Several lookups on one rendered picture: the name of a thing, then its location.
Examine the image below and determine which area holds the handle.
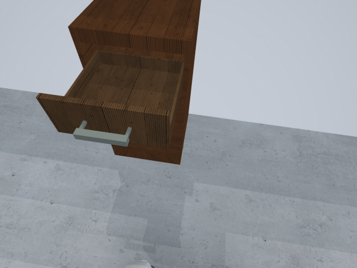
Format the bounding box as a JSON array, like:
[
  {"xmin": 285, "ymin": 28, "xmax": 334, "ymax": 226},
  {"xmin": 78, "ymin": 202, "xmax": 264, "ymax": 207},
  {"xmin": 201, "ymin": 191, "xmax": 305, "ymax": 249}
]
[{"xmin": 73, "ymin": 121, "xmax": 132, "ymax": 147}]

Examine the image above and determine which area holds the drawer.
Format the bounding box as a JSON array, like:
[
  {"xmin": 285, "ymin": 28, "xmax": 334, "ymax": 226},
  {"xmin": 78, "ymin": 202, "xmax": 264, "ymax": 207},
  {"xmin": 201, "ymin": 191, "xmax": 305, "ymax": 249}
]
[{"xmin": 36, "ymin": 50, "xmax": 184, "ymax": 148}]

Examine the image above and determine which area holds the cabinet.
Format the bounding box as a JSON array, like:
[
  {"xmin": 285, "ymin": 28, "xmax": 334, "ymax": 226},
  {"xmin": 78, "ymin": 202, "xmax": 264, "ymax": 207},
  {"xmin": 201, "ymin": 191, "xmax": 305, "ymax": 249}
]
[{"xmin": 68, "ymin": 0, "xmax": 201, "ymax": 165}]

